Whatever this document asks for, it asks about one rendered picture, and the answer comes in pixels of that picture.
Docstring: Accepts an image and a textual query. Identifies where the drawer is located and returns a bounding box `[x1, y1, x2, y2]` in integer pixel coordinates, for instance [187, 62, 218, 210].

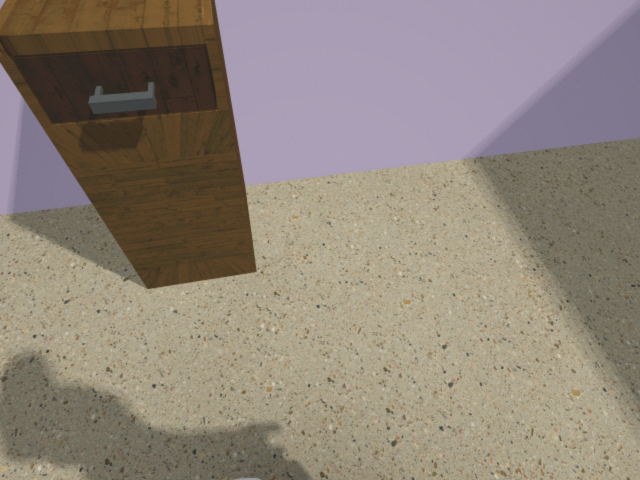
[14, 44, 217, 123]

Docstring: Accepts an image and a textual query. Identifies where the cabinet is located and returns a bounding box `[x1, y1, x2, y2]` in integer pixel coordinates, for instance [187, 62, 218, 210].
[0, 0, 257, 289]

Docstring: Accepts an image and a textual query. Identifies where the handle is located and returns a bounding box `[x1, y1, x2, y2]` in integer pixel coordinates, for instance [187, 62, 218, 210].
[88, 82, 157, 114]

